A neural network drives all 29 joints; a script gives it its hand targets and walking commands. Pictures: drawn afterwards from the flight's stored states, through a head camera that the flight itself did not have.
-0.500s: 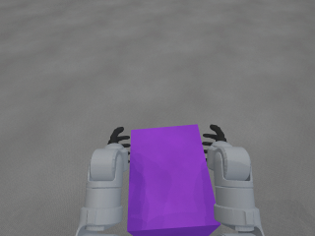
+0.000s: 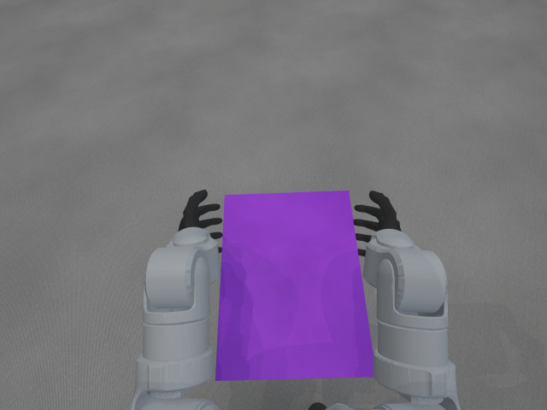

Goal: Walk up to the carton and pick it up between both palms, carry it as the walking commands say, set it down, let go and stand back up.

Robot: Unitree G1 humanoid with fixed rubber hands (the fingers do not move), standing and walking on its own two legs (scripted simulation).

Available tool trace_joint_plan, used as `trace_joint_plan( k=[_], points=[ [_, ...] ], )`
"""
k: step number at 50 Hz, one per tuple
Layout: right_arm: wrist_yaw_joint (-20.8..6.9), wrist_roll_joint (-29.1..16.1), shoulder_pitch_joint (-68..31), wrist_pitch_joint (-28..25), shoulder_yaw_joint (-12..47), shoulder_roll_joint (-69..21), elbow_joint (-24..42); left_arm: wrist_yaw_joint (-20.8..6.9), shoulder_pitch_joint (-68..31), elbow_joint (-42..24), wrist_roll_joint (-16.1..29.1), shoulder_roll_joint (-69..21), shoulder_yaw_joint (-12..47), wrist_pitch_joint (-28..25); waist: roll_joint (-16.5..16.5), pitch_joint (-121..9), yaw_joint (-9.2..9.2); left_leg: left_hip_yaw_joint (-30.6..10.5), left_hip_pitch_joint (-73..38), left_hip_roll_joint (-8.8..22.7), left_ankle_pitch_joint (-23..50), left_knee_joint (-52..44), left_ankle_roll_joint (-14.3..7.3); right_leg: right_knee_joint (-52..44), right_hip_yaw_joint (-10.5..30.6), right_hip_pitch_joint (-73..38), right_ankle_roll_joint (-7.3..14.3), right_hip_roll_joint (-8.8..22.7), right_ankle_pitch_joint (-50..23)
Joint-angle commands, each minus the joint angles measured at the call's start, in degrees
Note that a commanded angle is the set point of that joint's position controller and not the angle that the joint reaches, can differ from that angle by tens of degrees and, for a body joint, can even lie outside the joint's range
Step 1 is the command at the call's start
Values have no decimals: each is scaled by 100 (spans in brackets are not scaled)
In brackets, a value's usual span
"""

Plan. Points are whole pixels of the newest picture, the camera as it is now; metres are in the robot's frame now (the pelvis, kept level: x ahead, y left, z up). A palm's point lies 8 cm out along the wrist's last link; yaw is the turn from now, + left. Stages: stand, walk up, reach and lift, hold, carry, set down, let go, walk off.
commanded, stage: carry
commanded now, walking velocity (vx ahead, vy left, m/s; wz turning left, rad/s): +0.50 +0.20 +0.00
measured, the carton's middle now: (289, 291) +0.29 +0.00 -0.01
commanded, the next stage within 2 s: none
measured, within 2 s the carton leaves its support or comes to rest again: neither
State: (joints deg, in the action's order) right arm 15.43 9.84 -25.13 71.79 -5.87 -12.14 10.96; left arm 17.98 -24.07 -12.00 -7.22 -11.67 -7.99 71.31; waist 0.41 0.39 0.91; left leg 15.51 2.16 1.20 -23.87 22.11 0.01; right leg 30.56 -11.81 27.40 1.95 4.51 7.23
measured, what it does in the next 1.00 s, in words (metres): walks ahead: left foot, then right foot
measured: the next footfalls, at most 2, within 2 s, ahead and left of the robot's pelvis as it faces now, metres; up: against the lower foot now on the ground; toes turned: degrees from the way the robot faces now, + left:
left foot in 0.38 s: +0.43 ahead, +0.22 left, +0.00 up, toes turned +13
right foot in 0.78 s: +0.73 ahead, +0.08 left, +0.00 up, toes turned -10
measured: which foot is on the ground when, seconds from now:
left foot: down 0.00-0.04, up 0.06-0.36, down 0.38-0.84, up 0.86-1.00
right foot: down 0.00-0.42, up 0.44-0.76, down 0.78-1.00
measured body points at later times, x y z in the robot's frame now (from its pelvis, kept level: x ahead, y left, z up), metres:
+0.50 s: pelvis +0.36 +0.13 +0.01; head +0.41 +0.13 +0.45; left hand +0.68 +0.26 +0.06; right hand +0.68 -0.01 +0.07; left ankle +0.39 +0.21 -0.73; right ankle +0.17 -0.03 -0.63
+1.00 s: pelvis +0.72 +0.19 +0.03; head +0.77 +0.17 +0.47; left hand +1.02 +0.35 +0.09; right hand +1.06 +0.10 +0.09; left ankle +0.67 +0.34 -0.63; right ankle +0.69 +0.09 -0.73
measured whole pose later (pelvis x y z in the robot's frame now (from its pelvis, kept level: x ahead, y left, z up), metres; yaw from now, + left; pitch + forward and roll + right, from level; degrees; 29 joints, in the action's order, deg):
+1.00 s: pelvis +0.72 +0.19 +0.03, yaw +5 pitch +4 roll +3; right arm 15.8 10.6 -25.2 72.0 -5.8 -12.1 6.3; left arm 18.2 -22.8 -7.7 -6.1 -11.2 -8.6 71.6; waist 1.0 1.2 -1.4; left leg 3.3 30.5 2.3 -13.5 63.0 0.5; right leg 20.1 -13.4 10.2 0.3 7.2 13.7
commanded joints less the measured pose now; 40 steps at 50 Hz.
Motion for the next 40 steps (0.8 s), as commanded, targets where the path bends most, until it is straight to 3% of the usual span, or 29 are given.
trace_joint_plan(
  k=[1,2,3,4,5,6,7,8,10,13,15,17,18,19,20,21,22,23,24,25,27,30,32,36,37,39,40],
  points=[
    [-2244,-2778,-2558,118,3339,-5847,17,-2509,-2272,556,2335,-5926,3581,84,1056,-3158,-477,46,2071,88,3437,3211,-75,-870,2209,-4360,703,1357,45],
    [-2282,-2794,-2633,159,3325,-5848,17,-2500,-2200,698,2313,-6044,3359,41,2044,-3111,-326,-573,3418,-445,308,4227,98,-1387,4222,-5101,1269,2268,-1320],
    [-2329,-2835,-2656,138,3394,-5934,-3,-2500,-2183,574,2292,-6174,3373,36,1511,-2894,-290,-1353,3743,-104,-93,5047,71,-1213,4043,-4925,1250,2315,-2884],
    [-2331,-2870,-2576,91,3359,-6045,-100,-2534,-2331,431,2326,-6238,3401,37,814,-2884,-280,-1554,3992,117,48,5316,52,-1025,3376,-4953,1146,2330,-3625],
    [-2326,-2894,-2629,42,3353,-6144,-88,-2555,-2565,199,2385,-6293,3448,7,381,-2783,-277,-1661,4225,337,261,5151,38,-953,2789,-4888,916,2245,-3463],
    [-2319,-2870,-2550,15,3289,-6204,-262,-2562,-2906,15,2423,-6327,3440,-8,216,-2557,-257,-1675,4076,456,630,4480,52,-1097,2243,-4549,600,1969,-3046],
    [-2287,-2854,-2602,-30,3241,-6261,-250,-2574,-3074,-47,2446,-6294,3416,-18,376,-2420,-229,-1523,3930,414,868,4001,71,-1267,1879,-4327,398,1827,-2588],
    [-2249,-2758,-2523,-56,3176,-6286,-196,-2601,-3093,-110,2507,-6256,3443,-14,574,-2330,-212,-1380,3784,350,879,3539,90,-1398,1595,-4221,325,1759,-2261],
    [-2133,-2565,-2329,-110,3119,-6242,-177,-2674,-3103,-119,2595,-6162,3407,12,1011,-2215,-216,-1008,3642,183,918,2818,148,-1454,1050,-4122,252,1601,-2577],
    [-1996,-2435,-2124,-131,3131,-6109,-29,-2720,-2823,11,2540,-5903,3297,76,1186,-1832,-214,-446,2814,-79,1681,955,156,-1500,138,-3602,-31,1200,-3476],
    [-1993,-2451,-2134,-96,3208,-6014,47,-2712,-2446,214,2438,-5840,3253,142,1469,-1876,-234,-212,2185,-226,2354,369,71,-1336,-58,-3641,-214,1186,-4023],
    [-2037,-2522,-2155,-71,3296,-6015,36,-2707,-2312,278,2370,-5798,3246,156,1395,-2073,-141,61,1324,-315,2712,90,-23,-678,-299,-3480,-370,1136,-4316],
    [-2065,-2528,-2149,-64,3329,-6003,-63,-2697,-2274,337,2333,-5742,3299,167,1316,-2398,-11,193,459,-367,2607,-56,-98,12,-486,-3146,-476,933,-4018],
    [-2099,-2570,-2412,-56,3325,-5927,-32,-2694,-2455,357,2356,-5779,3330,163,872,-2731,85,67,-431,-275,1902,48,-151,985,-451,-2635,-520,746,-3054],
    [-2145,-2484,-2430,-9,3273,-5872,-240,-2672,-2591,448,2327,-5668,3358,144,22,-2788,208,-887,-907,585,1648,157,-135,1983,-250,-1866,-575,572,-933],
    [-2212,-2469,-2110,-42,3112,-5934,-708,-2656,-2897,223,2330,-5798,3429,199,-2003,-3001,145,-3433,-2058,1643,1539,-418,-1193,3447,311,297,-668,-281,2432],
    [-2243,-2527,-2159,-71,2963,-6055,-665,-2629,-3060,273,2377,-5861,3496,157,-1866,-2786,88,-3725,-2149,1998,2114,-629,-1443,4245,966,1158,-479,-60,2877],
    [-2270,-2630,-2224,-75,2924,-6071,-524,-2596,-3040,189,2412,-5959,3541,73,-1227,-2650,60,-3112,-2028,1793,3136,-238,-1270,4307,1271,1345,-382,111,2591],
    [-2293,-2647,-2254,-99,3005,-6171,-386,-2576,-3094,48,2439,-6045,3579,-1,-548,-2652,67,-2553,-1852,1608,4179,70,-1123,3969,1204,1192,-353,251,2191],
    [-2307,-2718,-2307,-146,3062,-6281,-227,-2553,-3070,-99,2462,-6164,3604,-59,-356,-2698,62,-2166,-1786,1582,4509,36,-951,3463,1134,1106,-328,351,1899],
    [-2316,-2773,-2476,-209,3073,-6387,-7,-2492,-3142,-312,2537,-6260,3619,-149,-441,-2815,33,-1784,-1515,1520,4034,-367,-937,2772,865,698,-383,357,1584],
    [-2274,-2693,-2132,-176,3039,-6295,32,-2430,-2879,-396,2520,-6156,3680,-119,-752,-2657,-1,-1508,-1580,1511,3735,-721,-1213,1924,634,796,-393,286,1445],
    [-2268,-2622,-1954,-123,3068,-6191,-17,-2410,-2671,-362,2428,-6049,3670,-59,-693,-2464,-18,-1117,-1640,1287,4005,-691,-1181,1177,425,777,-366,180,923],
    [-2286,-2592,-1910,12,3132,-5996,-101,-2465,-2485,-114,2391,-6003,3710,99,-638,-2036,-11,-466,-1238,880,5271,-407,-972,32,-214,5,-167,-272,-78],
    [-2292,-2590,-1900,38,3154,-5956,-118,-2487,-2424,-33,2369,-5959,3710,118,-656,-2028,-34,-349,-1076,808,5968,-101,-915,-127,-404,-415,-92,-435,-284],
    [-2301,-2680,-1966,89,3215,-5964,-249,-2546,-2447,178,2399,-5986,3679,138,-367,-2456,-183,73,-426,566,6411,1267,-610,-726,-758,-2147,46,-680,-854],
    [-2310,-2723,-2287,100,3240,-5878,-198,-2585,-2361,440,2380,-6022,3632,124,-259,-2787,-464,18,636,418,5760,2457,-410,-620,37,-3462,226,-48,-416]
  ],
)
